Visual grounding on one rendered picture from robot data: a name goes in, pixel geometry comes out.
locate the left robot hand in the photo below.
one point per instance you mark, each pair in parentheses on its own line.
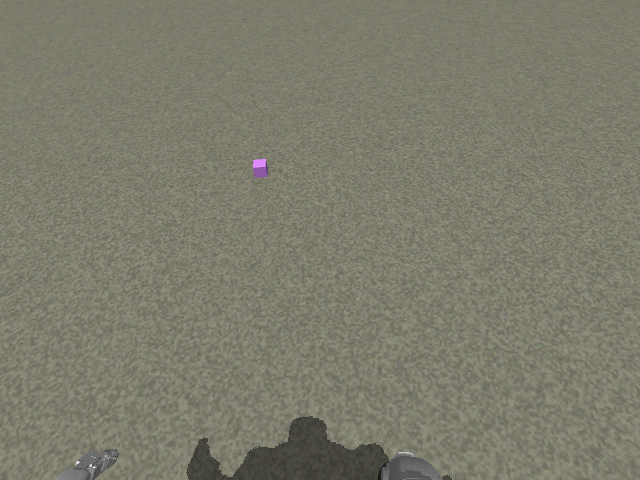
(90,465)

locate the cube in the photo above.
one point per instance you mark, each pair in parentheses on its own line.
(260,168)

